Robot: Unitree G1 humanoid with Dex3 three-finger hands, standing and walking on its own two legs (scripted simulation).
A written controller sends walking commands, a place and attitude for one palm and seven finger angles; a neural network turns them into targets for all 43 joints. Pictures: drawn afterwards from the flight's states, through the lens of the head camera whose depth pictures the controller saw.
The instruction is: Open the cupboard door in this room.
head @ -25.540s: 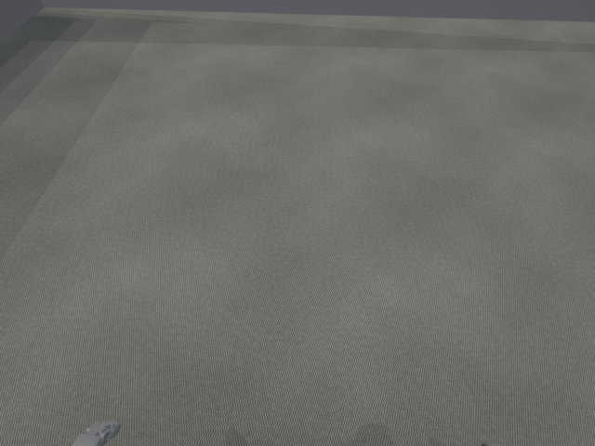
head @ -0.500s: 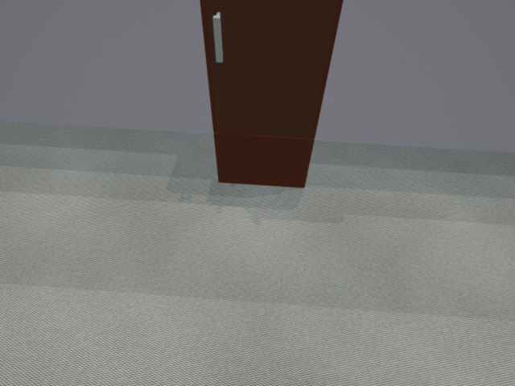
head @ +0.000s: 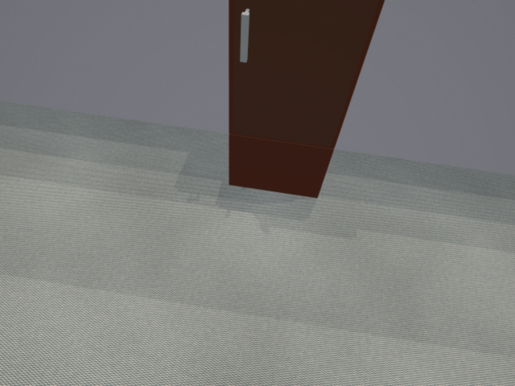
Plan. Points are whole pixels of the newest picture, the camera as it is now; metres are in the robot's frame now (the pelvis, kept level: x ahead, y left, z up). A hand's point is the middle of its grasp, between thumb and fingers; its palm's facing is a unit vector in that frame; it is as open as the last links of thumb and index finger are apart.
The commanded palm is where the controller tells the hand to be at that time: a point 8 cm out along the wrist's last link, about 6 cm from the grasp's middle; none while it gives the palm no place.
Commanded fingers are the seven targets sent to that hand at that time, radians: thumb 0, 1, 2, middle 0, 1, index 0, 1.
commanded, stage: walk to a spot facing it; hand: left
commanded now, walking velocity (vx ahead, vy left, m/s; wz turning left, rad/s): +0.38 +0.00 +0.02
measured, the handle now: (245, 35) +1.10 +0.12 +0.04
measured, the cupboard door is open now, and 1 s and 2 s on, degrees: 0 0 0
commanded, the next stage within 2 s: take the last steps up to it in 0.24 s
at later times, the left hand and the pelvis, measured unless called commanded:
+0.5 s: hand (210, 279) +0.35 +0.12 -0.16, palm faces -0.05 -0.98 -0.19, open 7.4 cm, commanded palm none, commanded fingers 0.00 0.90 0.90 -0.20 -0.30 -0.20 -0.30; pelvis +0.22 -0.05 -0.01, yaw -2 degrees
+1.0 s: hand (206, 302) +0.29 +0.12 -0.15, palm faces +0.12 -0.98 -0.15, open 7.4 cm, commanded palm none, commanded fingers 0.00 0.90 0.90 -0.20 -0.30 -0.20 -0.30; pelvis +0.37 -0.03 +0.02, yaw -2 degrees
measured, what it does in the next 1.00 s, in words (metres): walks ahead: right foot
